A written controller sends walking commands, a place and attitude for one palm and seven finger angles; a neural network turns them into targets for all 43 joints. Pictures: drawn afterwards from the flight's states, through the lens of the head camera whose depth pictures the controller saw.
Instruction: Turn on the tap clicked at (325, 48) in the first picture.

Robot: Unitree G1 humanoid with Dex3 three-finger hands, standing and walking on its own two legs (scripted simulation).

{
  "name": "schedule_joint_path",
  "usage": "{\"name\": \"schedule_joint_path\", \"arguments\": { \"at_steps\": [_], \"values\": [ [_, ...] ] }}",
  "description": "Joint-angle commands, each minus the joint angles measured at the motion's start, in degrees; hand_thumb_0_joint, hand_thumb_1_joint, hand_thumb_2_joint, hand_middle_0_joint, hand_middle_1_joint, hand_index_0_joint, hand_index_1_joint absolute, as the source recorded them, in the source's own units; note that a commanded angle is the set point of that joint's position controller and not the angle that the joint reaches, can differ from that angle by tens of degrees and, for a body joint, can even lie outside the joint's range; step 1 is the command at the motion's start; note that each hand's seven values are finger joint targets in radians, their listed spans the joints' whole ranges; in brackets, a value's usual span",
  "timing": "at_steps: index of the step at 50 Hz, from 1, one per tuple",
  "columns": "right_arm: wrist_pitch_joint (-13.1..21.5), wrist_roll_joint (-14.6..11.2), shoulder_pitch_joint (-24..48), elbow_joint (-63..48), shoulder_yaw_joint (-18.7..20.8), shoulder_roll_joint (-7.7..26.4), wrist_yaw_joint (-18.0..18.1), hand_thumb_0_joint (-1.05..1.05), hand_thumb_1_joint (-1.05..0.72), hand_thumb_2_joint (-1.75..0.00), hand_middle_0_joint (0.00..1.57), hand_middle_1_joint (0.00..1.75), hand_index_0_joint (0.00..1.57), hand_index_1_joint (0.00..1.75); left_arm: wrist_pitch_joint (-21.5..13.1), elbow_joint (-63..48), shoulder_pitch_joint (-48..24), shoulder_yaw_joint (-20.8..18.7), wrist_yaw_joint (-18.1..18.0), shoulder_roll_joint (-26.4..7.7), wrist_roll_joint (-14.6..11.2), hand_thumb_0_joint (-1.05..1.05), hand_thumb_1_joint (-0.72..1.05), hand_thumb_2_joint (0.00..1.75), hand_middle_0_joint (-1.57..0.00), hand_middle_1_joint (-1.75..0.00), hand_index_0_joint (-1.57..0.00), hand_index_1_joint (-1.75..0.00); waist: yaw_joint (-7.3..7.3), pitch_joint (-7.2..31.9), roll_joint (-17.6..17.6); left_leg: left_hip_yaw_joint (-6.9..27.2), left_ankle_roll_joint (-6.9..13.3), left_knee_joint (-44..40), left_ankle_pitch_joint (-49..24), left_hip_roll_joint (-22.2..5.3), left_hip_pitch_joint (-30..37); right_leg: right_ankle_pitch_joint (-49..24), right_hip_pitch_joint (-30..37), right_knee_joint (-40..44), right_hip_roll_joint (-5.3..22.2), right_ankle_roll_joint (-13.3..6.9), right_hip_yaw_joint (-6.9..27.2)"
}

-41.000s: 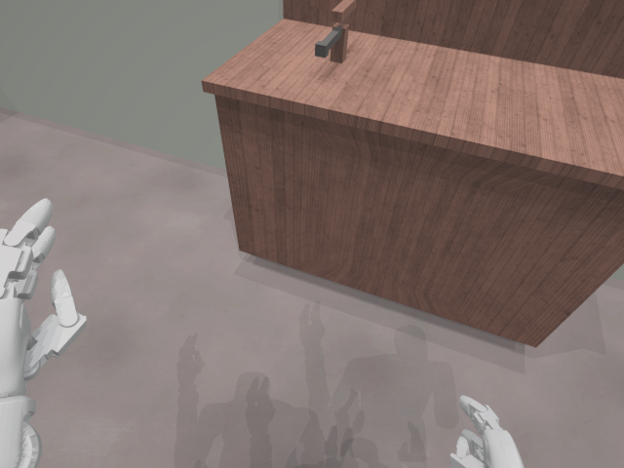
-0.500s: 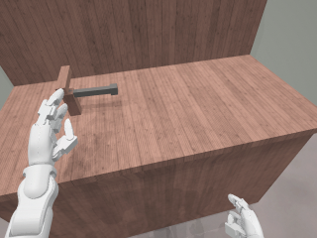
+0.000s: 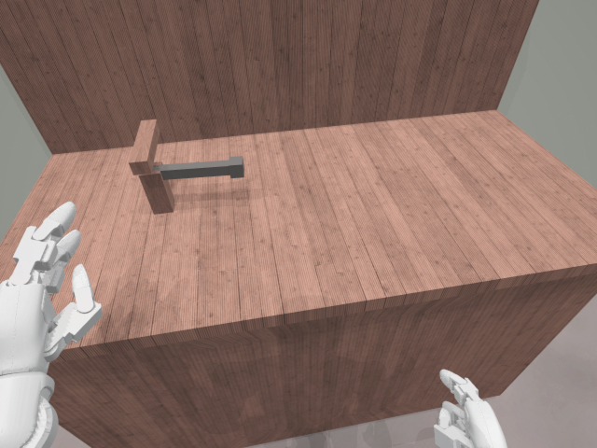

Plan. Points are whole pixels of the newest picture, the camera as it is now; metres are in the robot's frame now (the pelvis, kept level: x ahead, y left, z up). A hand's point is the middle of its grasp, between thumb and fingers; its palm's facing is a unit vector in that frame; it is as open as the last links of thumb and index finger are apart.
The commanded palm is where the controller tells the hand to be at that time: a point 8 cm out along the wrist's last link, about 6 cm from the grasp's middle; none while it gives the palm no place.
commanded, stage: draw the hand back beside the body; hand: left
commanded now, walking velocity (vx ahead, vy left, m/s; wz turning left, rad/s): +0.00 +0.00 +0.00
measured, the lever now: (236, 167) +0.54 +0.20 +0.10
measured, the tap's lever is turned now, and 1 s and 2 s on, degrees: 86 86 86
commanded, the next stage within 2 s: step back with the hand held close in 0.14 s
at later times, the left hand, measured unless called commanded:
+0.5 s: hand (124, 312) +0.20 +0.22 +0.15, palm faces +0.34 -0.84 -0.42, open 7.4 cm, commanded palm +0.14 +0.26 +0.17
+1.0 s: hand (71, 363) +0.14 +0.25 +0.14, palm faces +0.38 -0.82 -0.44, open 7.4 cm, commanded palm +0.09 +0.29 +0.17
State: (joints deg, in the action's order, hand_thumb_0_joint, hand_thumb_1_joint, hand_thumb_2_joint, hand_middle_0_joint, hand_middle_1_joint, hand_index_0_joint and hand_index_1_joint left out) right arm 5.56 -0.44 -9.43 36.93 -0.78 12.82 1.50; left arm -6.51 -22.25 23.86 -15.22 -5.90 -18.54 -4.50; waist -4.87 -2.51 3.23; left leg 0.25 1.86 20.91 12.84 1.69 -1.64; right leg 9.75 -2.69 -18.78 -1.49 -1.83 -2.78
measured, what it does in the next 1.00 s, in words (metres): shifts its weight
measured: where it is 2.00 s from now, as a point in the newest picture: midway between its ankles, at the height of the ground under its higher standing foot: outside the picture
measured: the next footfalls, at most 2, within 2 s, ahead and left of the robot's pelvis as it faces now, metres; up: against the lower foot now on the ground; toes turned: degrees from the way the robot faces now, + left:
left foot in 1.40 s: -0.09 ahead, +0.14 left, +0.00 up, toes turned +3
right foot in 1.68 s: -0.13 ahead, -0.13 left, +0.00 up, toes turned +0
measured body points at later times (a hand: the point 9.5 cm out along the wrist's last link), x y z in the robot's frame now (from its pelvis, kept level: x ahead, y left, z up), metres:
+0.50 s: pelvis -0.02 -0.01 +0.00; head +0.00 -0.04 +0.44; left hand +0.17 +0.26 +0.18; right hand +0.17 -0.25 -0.09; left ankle -0.01 +0.09 -0.75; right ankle +0.02 -0.10 -0.75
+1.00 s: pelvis -0.07 +0.01 -0.02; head -0.04 +0.01 +0.43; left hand +0.12 +0.29 +0.17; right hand +0.10 -0.22 -0.10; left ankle -0.01 +0.09 -0.75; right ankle +0.01 -0.10 -0.74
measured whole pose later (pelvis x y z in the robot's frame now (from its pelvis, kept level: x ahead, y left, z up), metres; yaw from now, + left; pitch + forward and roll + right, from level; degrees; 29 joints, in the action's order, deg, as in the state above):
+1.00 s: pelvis -0.07 +0.01 -0.02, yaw +0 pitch +0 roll -1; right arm 3.3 -0.9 -11.0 32.0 -0.5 12.3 3.9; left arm -9.5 -31.2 28.9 -19.5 -9.6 -21.2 -1.5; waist -0.7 -4.0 0.9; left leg -0.7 2.9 32.6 11.2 1.8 -22.0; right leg 11.9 -23.2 -31.4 -1.5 0.1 -1.7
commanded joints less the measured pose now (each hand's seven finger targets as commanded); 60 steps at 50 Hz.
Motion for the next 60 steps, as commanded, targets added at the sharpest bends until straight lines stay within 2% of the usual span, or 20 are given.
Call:
{"name": "schedule_joint_path", "arguments": {
  "at_steps": [1,4,9,13,14,15,16,17,20,23,29,30,35,39,44,48,50,55,57,60],
  "values": [
    [3.3,0.0,8.5,-8.7,2.2,6.0,1.3,0.0,-0.9,-0.9,0.2,0.3,0.2,0.3,-3.5,-10.4,-10.6,-3.9,-1.1,-8.8,0.3,0.0,0.9,0.9,-0.2,-0.3,-0.2,-0.3,1.81,3.2,0.3,2.3,-1.2,-3.9,-7.2,-3.1,-2.7,-2.4,-1.4,2.9,1.6,-0.8,2.2],
    [3.3,0.1,8.9,-9.1,2.1,5.8,1.4,0.0,-0.9,-0.9,0.2,0.3,0.2,0.3,-3.6,-9.9,-9.5,-4.6,-1.1,-9.3,0.0,0.0,0.9,0.9,-0.2,-0.3,-0.2,-0.3,1.22,3.8,-2.7,2.3,-0.8,-4.1,-6.5,-2.9,-3.1,-1.8,-0.4,3.0,1.7,-0.6,2.1],
    [3.7,0.2,9.2,-9.1,1.9,5.3,1.3,0.0,-0.9,-0.9,0.2,0.3,0.2,0.3,-4.2,-11.4,-7.9,-5.4,-1.1,-9.9,0.0,0.0,0.9,0.9,-0.2,-0.3,-0.2,-0.3,0.78,4.9,1.7,1.7,-0.8,-3.6,-6.9,-2.6,-2.8,-2.6,0.5,3.3,2.1,-0.8,2.6],
    [4.2,0.2,9.2,-9.2,1.8,5.4,1.2,0.0,-0.9,-0.9,0.2,0.3,0.2,0.3,-4.7,-13.7,-9.7,-6.8,-1.3,-11.6,-0.1,0.0,0.9,0.9,-0.2,-0.3,-0.2,-0.3,0.81,5.0,1.7,1.6,-0.7,-3.2,-7.4,-2.5,-2.8,-3.4,0.7,3.6,2.1,-0.9,2.7],
    [2.9,-0.6,8.6,-11.7,0.9,5.4,1.7,0.0,-0.9,-0.9,0.2,0.3,0.2,0.3,-6.5,-16.9,-14.6,-14.0,-1.9,-17.5,-0.5,0.0,0.9,0.9,-0.2,-0.3,-0.2,-0.3,2.72,-1.7,-0.1,2.8,0.3,-0.8,-2.5,-3.6,-7.0,-6.4,-7.2,6.1,5.1,-0.2,9.3],
    [2.2,-0.3,8.9,-10.3,0.7,4.6,1.9,0.0,-0.9,-0.9,0.2,0.3,0.2,0.3,-7.4,-15.5,-14.6,-13.4,-1.7,-16.9,-0.2,0.0,0.9,0.9,-0.2,-0.3,-0.2,-0.3,3.14,-1.3,-1.1,3.8,0.3,0.2,-0.7,-3.3,-7.3,-5.8,-8.2,6.6,6.8,-0.3,10.2],
    [1.6,0.1,8.1,-9.2,0.8,4.6,1.9,0.0,-0.9,-0.9,0.2,0.3,0.2,0.3,-6.9,-10.0,-7.9,-10.6,-1.4,-13.0,0.2,0.0,0.9,0.9,-0.2,-0.3,-0.2,-0.3,3.35,-1.5,-3.9,4.0,0.4,0.9,-1.8,-3.6,-7.1,-7.7,-9.2,6.3,7.2,-0.2,9.7],
    [1.1,0.1,7.1,-10.0,1.3,5.0,1.6,0.0,-0.9,-0.9,0.2,0.3,0.2,0.3,-6.5,-9.0,-4.9,-9.1,-1.1,-11.0,0.3,0.0,0.9,0.9,-0.2,-0.3,-0.2,-0.3,3.42,1.2,-5.8,3.8,0.4,1.7,-2.9,-3.9,-6.3,-8.3,-9.0,5.5,7.5,0.1,9.5],
    [0.4,-0.2,6.7,-12.1,2.2,6.0,1.7,0.0,-0.9,-0.9,0.2,0.3,0.2,0.3,-6.5,-11.0,-0.3,-7.0,-0.7,-8.8,0.3,0.0,0.9,0.9,-0.2,-0.3,-0.2,-0.3,3.47,7.6,-0.9,2.9,0.3,2.7,-7.6,-4.9,-5.2,-12.5,-7.4,1.9,8.5,0.2,8.6],
    [-0.5,-0.4,5.7,-13.4,2.9,6.3,1.9,0.0,-0.9,-0.9,0.2,0.3,0.2,0.3,-6.2,-13.6,4.1,-8.5,-1.3,-10.3,0.3,0.0,0.9,0.9,-0.2,-0.3,-0.2,-0.3,3.23,12.2,-2.1,3.0,0.2,3.3,-12.0,-6.0,-5.7,-15.6,-5.7,-1.3,8.2,0.9,7.4],
    [-1.0,-0.6,5.5,-14.4,3.7,6.1,2.6,0.0,-0.9,-0.9,0.2,0.3,0.2,0.3,-6.7,-19.6,4.0,-12.4,-2.9,-14.3,0.7,0.0,0.9,0.9,-0.2,-0.3,-0.2,-0.3,3.66,11.7,-5.2,4.0,0.1,5.5,-9.8,-6.1,-10.2,-13.7,-8.5,-3.4,9.5,0.4,8.7],
    [-0.9,-0.5,5.8,-14.4,3.7,6.3,2.8,0.0,-0.9,-0.9,0.2,0.3,0.2,0.3,-6.8,-21.4,3.5,-13.4,-3.2,-15.8,0.8,0.0,0.9,0.9,-0.2,-0.3,-0.2,-0.3,3.78,11.9,-2.8,4.6,0.2,5.0,-9.5,-6.3,-10.3,-12.4,-9.0,-3.9,9.4,0.2,9.0],
    [-0.5,-0.6,5.3,-14.2,3.8,6.8,3.0,0.0,-0.9,-0.9,0.2,0.3,0.2,0.3,-6.6,-20.8,4.9,-12.3,-4.0,-13.9,1.2,0.0,0.9,0.9,-0.2,-0.3,-0.2,-0.3,4.21,8.6,0.7,6.8,0.8,2.9,1.8,-7.1,-15.8,-0.5,-11.9,-3.9,7.8,0.3,8.9],
    [-0.3,-0.9,4.1,-14.1,3.8,7.0,2.9,0.0,-0.9,-0.9,0.2,0.3,0.2,0.3,-6.5,-19.3,5.6,-10.9,-4.3,-12.0,1.5,0.0,0.9,0.9,-0.2,-0.3,-0.2,-0.3,4.63,6.5,-1.9,7.3,1.2,3.6,12.2,-7.2,-19.7,8.6,-14.7,-2.6,7.8,0.4,9.3],
    [0.1,-0.6,3.7,-13.9,3.4,7.3,3.1,0.0,-0.9,-0.9,0.2,0.3,0.2,0.3,-6.5,-20.4,3.5,-10.9,-5.0,-12.3,2.2,0.0,0.9,0.9,-0.2,-0.3,-0.2,-0.3,4.81,5.6,-2.2,9.4,1.8,1.9,17.3,-8.4,-23.0,13.6,-15.8,-4.2,6.7,0.7,8.7],
    [0.8,-0.1,4.1,-14.0,3.3,7.7,3.4,0.0,-0.9,-0.9,0.2,0.3,0.2,0.3,-6.9,-22.6,0.8,-11.5,-5.4,-12.0,3.6,0.0,0.9,0.9,-0.2,-0.3,-0.2,-0.3,4.34,7.0,6.5,15.6,4.0,-8.1,23.5,-13.4,-32.6,5.6,-4.7,-17.0,1.5,2.4,5.0],
    [1.2,0.3,4.0,-13.7,3.5,7.2,3.5,0.0,-0.9,-0.9,0.2,0.3,0.2,0.3,-6.9,-23.7,0.2,-12.8,-5.3,-13.5,3.9,0.0,0.9,0.9,-0.2,-0.3,-0.2,-0.3,4.1,8.8,6.6,16.7,4.2,-8.4,18.3,-14.3,-30.1,3.4,-4.5,-20.1,0.8,2.5,4.8],
    [1.3,0.6,4.5,-12.8,3.4,6.6,2.8,0.0,-0.9,-0.9,0.2,0.3,0.2,0.3,-6.5,-21.0,2.9,-11.8,-4.3,-11.7,3.2,0.0,0.9,0.9,-0.2,-0.3,-0.2,-0.3,4.36,6.3,2.1,12.5,3.2,-1.3,4.5,-12.7,-25.0,-0.1,-9.5,-13.6,2.4,1.8,7.0],
    [0.7,0.1,4.1,-11.8,3.4,5.6,2.5,0.0,-0.9,-0.9,0.2,0.3,0.2,0.3,-6.4,-20.8,2.1,-9.8,-4.0,-10.3,2.4,0.0,0.9,0.9,-0.2,-0.3,-0.2,-0.3,4.59,10.9,-3.4,8.3,0.8,7.2,-7.3,-10.2,-18.3,-12.1,-11.1,-8.8,6.7,0.0,11.3],
    [-0.3,-0.5,2.2,-11.7,4.4,4.7,2.0,0.0,-0.9,-0.9,0.2,0.3,0.2,0.3,-6.8,-22.6,2.7,-10.7,-4.1,-12.6,1.5,0.0,0.9,0.9,-0.2,-0.3,-0.2,-0.3,5.61,14.0,-11.7,1.7,-2.6,22.5,2.6,-3.5,-15.3,-18.7,-14.8,-1.3,18.7,-6.2,21.7]
  ]
}}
